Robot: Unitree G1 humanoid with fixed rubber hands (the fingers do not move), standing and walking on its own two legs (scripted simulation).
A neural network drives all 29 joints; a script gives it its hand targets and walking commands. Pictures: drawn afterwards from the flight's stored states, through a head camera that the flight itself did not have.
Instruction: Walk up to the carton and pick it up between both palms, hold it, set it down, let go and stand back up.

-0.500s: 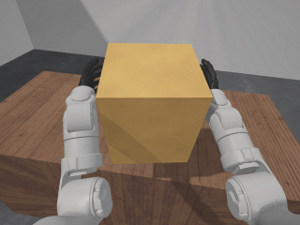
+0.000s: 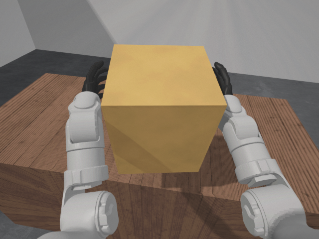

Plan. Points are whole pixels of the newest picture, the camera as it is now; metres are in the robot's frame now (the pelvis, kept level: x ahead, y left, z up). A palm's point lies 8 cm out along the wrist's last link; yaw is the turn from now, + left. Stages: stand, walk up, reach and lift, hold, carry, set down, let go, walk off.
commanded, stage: hold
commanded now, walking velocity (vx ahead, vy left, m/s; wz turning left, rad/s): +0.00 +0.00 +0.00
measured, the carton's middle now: (159, 112) +0.36 +0.01 +0.18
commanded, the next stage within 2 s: none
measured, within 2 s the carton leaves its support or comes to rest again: neither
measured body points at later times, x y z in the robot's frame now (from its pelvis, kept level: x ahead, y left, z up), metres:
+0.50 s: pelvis +0.00 +0.00 +0.00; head -0.06 +0.03 +0.45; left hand +0.38 +0.16 +0.23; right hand +0.38 -0.15 +0.23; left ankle +0.01 +0.14 -0.75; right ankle +0.02 -0.13 -0.75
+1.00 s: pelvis +0.00 +0.00 +0.00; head -0.06 +0.03 +0.45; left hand +0.38 +0.16 +0.23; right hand +0.38 -0.15 +0.23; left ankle +0.01 +0.14 -0.75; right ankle +0.02 -0.13 -0.75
